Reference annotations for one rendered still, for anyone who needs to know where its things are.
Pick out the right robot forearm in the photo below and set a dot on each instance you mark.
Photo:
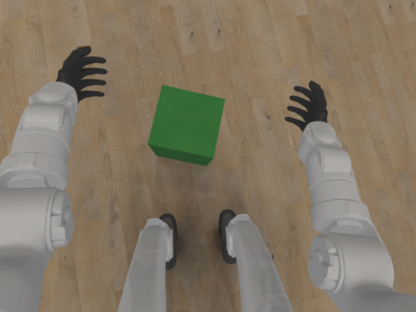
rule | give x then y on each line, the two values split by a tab
336	203

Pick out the left robot forearm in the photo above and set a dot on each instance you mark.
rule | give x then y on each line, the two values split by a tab
42	141

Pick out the robot left thigh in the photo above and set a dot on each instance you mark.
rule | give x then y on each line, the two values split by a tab
145	285

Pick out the right robot hand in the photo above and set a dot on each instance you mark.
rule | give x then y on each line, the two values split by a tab
316	107

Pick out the right robot upper arm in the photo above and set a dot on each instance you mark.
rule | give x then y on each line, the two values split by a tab
357	273

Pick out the carton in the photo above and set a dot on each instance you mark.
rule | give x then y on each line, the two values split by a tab
186	125

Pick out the left robot shin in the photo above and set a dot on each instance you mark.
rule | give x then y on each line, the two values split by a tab
152	222

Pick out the left robot upper arm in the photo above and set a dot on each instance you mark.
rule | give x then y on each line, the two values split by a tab
34	222

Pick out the left robot hand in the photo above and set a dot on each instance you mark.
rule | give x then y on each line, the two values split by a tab
72	72

